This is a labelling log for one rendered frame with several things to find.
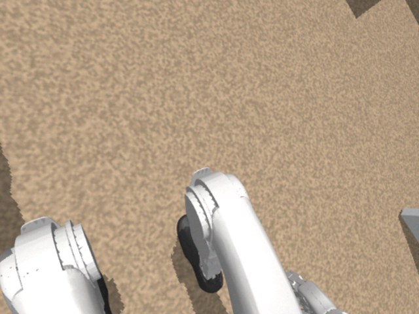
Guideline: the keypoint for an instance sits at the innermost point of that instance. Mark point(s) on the right robot foot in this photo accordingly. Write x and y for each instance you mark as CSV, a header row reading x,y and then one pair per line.
x,y
191,253

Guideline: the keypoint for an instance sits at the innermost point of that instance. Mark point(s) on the right robot hand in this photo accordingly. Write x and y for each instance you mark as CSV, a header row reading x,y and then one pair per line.
x,y
309,295

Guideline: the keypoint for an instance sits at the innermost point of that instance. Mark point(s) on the left robot foot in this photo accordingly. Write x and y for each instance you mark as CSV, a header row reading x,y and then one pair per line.
x,y
104,293

